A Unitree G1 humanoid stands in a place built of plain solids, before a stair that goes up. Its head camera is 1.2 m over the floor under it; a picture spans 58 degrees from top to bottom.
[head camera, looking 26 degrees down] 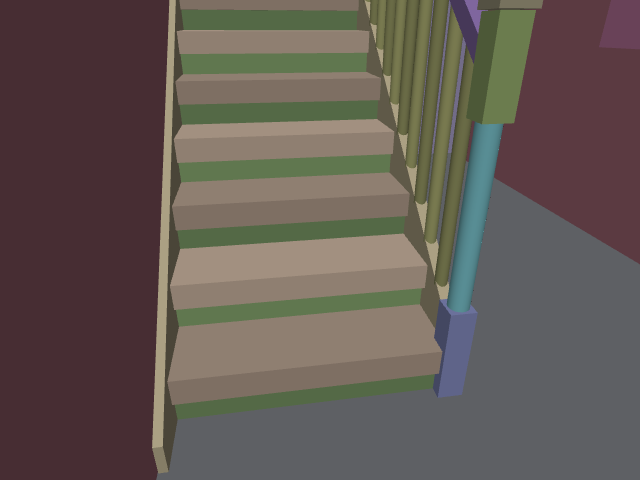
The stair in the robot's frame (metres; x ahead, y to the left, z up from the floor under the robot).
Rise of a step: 0.20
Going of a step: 0.25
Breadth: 0.94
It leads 9 degrees to the left of straight ahead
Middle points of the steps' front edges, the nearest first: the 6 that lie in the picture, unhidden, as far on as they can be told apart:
1.10 0.03 0.20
1.36 0.06 0.40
1.60 0.10 0.59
1.85 0.14 0.79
2.10 0.18 0.99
2.35 0.21 1.19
